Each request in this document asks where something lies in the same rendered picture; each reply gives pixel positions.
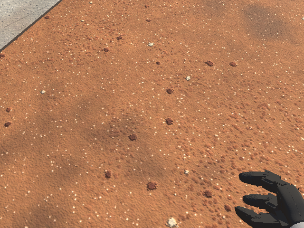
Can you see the right robot hand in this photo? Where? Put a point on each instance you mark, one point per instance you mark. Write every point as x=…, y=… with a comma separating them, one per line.
x=285, y=209

